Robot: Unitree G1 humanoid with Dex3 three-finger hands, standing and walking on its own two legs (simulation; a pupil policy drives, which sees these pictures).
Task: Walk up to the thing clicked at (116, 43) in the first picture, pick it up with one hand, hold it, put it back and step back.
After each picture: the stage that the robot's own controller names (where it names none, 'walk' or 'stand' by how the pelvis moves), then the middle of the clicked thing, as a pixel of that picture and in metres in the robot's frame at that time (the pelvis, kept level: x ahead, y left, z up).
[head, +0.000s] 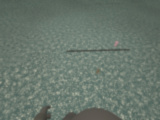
stand; (116, 43) +1.79 -0.60 -0.72
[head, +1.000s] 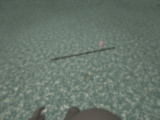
walk; (101, 43) +1.72 -0.10 -0.70
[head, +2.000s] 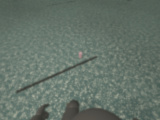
walk; (80, 54) +1.18 +0.26 -0.71
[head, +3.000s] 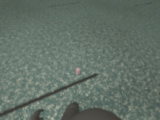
walk; (77, 71) +0.77 +0.23 -0.71
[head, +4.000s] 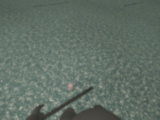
walk; (70, 86) +0.49 +0.21 -0.71
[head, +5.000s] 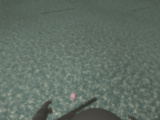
stand; (73, 96) +0.38 +0.19 -0.72
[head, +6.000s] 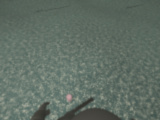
stand; (69, 97) +0.34 +0.23 -0.71
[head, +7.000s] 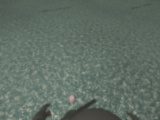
stand; (72, 98) +0.33 +0.21 -0.72
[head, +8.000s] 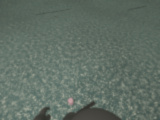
stand; (70, 101) +0.31 +0.21 -0.72
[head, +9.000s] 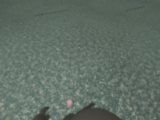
stand; (69, 103) +0.30 +0.22 -0.73
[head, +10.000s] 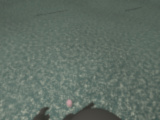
stand; (69, 103) +0.30 +0.22 -0.73
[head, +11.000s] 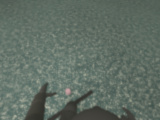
go down; (68, 91) +0.32 +0.22 -0.68
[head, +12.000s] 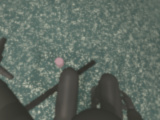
go down; (59, 62) +0.37 +0.26 -0.29
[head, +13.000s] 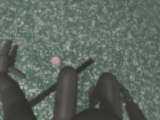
close in; (56, 62) +0.36 +0.27 -0.27
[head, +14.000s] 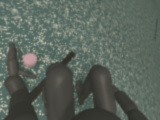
close in; (30, 61) +0.35 +0.29 -0.21
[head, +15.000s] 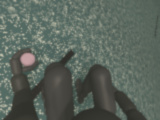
close; (28, 60) +0.34 +0.29 -0.21
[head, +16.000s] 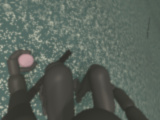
lift; (26, 61) +0.34 +0.30 -0.22
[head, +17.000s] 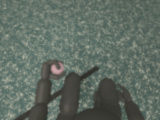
lift; (58, 70) +0.30 +0.23 -0.04
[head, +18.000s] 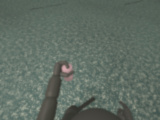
lift; (67, 72) +0.33 +0.16 +0.03
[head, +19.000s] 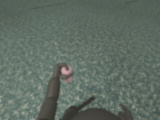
hold; (67, 74) +0.32 +0.17 +0.01
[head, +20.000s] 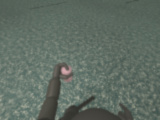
hold; (67, 74) +0.33 +0.17 +0.00
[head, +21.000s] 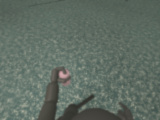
crouch; (65, 77) +0.31 +0.18 -0.02
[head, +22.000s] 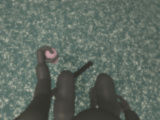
lower; (52, 56) +0.41 +0.26 -0.11
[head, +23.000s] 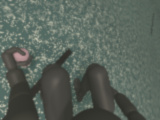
lower; (22, 58) +0.37 +0.31 -0.22
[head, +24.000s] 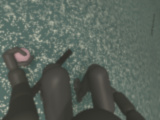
lower; (23, 58) +0.36 +0.31 -0.22
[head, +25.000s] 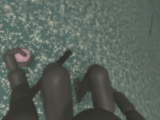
lower; (23, 58) +0.36 +0.31 -0.22
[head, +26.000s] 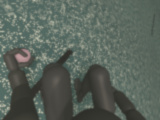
lower; (24, 58) +0.35 +0.31 -0.21
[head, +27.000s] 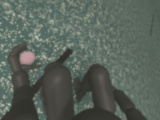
open; (26, 59) +0.35 +0.29 -0.22
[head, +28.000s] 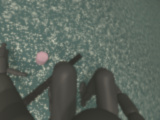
stand; (41, 58) +0.35 +0.28 -0.23
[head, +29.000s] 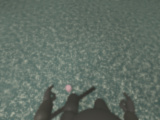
stand; (68, 88) +0.33 +0.22 -0.59
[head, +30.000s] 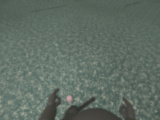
stand; (69, 99) +0.32 +0.22 -0.66
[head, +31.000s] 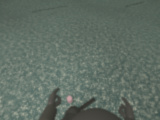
stand; (69, 99) +0.32 +0.22 -0.67
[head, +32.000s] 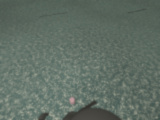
stand; (72, 100) +0.34 +0.20 -0.72
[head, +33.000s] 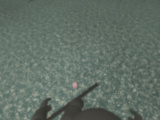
walk; (75, 85) +0.41 +0.21 -0.70
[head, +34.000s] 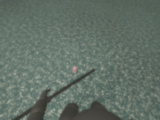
walk; (74, 69) +0.69 +0.20 -0.70
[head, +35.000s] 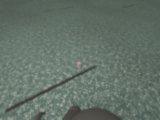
stand; (78, 64) +0.98 +0.27 -0.71
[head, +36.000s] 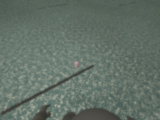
stand; (76, 64) +0.96 +0.25 -0.73
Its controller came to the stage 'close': yes
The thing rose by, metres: 0.71
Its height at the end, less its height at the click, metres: +0.00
